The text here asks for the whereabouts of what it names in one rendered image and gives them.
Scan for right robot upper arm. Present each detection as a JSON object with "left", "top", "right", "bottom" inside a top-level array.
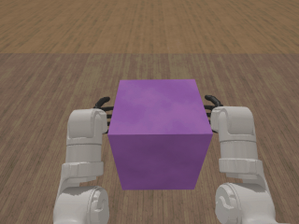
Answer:
[{"left": 215, "top": 182, "right": 290, "bottom": 224}]

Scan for left robot upper arm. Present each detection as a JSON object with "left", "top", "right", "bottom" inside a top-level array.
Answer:
[{"left": 53, "top": 186, "right": 109, "bottom": 224}]

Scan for left robot forearm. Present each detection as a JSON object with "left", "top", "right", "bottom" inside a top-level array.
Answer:
[{"left": 52, "top": 108, "right": 107, "bottom": 223}]

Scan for right robot forearm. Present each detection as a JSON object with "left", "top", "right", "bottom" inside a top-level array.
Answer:
[{"left": 210, "top": 106, "right": 276, "bottom": 215}]

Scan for right robot hand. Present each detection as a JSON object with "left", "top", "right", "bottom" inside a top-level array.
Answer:
[{"left": 204, "top": 95, "right": 223, "bottom": 133}]

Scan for carton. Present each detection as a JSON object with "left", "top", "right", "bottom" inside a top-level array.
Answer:
[{"left": 107, "top": 79, "right": 213, "bottom": 190}]

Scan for left robot hand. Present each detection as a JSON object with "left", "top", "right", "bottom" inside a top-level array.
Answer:
[{"left": 93, "top": 96, "right": 114, "bottom": 134}]

